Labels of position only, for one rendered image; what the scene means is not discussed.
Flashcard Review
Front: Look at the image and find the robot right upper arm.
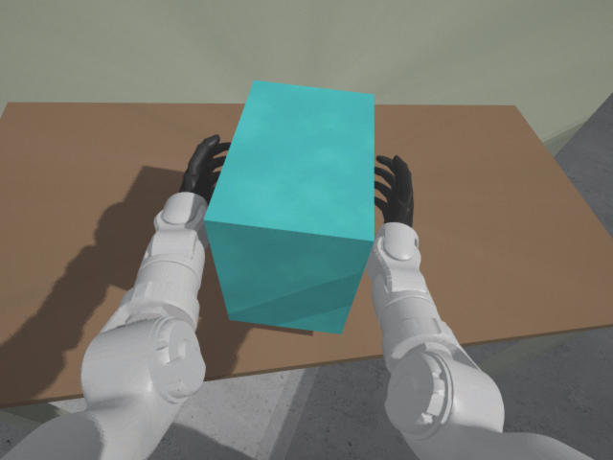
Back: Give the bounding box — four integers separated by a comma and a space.
384, 351, 594, 460

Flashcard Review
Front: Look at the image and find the robot left upper arm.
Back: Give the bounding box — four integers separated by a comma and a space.
0, 316, 206, 460

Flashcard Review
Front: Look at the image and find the table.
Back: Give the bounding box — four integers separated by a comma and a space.
0, 102, 613, 430

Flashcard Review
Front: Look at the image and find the carton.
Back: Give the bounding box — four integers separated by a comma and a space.
203, 80, 375, 334

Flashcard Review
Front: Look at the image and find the left robot forearm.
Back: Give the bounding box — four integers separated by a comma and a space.
80, 192, 209, 398

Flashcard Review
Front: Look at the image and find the right robot forearm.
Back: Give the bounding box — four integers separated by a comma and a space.
365, 222, 483, 375

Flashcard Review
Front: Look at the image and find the left robot hand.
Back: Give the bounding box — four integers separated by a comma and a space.
179, 134, 231, 206

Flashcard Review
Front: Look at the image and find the right robot hand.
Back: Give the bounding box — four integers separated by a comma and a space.
375, 155, 414, 228

